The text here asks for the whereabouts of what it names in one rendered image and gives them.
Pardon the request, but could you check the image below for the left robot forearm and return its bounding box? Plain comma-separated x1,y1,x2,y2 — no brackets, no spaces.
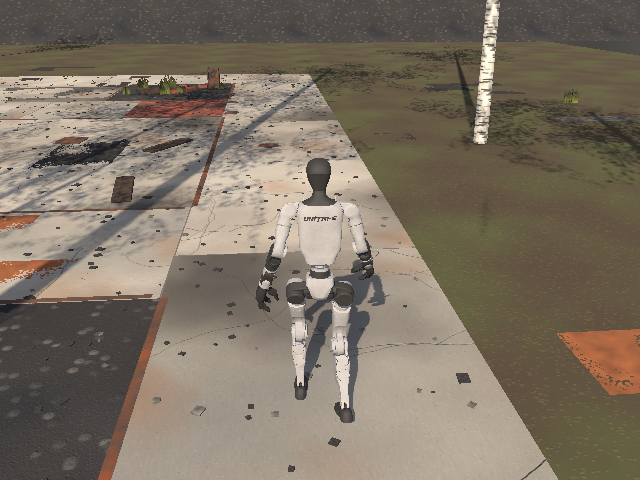
259,243,281,289

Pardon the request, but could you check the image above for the right robot shin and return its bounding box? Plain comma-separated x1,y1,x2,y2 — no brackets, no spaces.
333,337,350,410

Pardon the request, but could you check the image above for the left robot upper arm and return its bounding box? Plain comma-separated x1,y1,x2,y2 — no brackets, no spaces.
271,202,299,259

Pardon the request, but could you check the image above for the left robot hand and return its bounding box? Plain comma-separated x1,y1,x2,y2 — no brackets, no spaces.
255,285,279,312

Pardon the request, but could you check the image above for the right robot hand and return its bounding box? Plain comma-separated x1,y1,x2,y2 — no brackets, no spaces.
351,263,374,280

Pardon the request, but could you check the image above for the right robot forearm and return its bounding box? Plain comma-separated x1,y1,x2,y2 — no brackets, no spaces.
357,238,373,269

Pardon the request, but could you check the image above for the robot shin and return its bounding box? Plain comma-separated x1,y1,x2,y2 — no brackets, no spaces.
333,337,350,410
291,324,306,387

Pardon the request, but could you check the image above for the left robot shin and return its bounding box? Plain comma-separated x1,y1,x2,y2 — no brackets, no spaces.
291,324,306,387

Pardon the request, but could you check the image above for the right robot upper arm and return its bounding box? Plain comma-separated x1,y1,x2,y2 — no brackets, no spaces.
340,201,368,254

